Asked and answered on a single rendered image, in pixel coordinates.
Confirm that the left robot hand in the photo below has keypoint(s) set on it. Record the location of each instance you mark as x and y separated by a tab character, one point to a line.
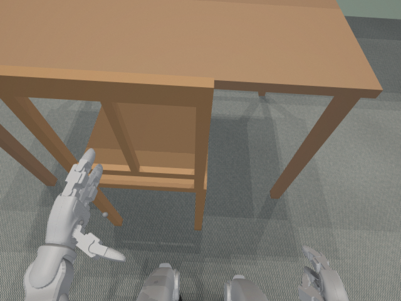
72	206

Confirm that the chair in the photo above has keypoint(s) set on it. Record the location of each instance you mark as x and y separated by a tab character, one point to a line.
152	131

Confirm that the right robot hand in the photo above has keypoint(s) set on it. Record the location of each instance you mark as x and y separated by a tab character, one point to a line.
328	285

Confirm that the left robot thigh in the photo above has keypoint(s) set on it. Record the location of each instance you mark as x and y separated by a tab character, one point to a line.
163	284

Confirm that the right robot thigh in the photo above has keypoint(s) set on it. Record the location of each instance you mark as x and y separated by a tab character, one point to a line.
240	289

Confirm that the table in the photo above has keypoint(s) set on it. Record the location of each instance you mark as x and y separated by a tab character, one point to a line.
279	46

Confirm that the robot thigh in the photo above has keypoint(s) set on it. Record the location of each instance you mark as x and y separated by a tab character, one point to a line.
163	284
240	289

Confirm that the robot left forearm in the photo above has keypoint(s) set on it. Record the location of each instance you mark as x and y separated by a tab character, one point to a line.
49	277

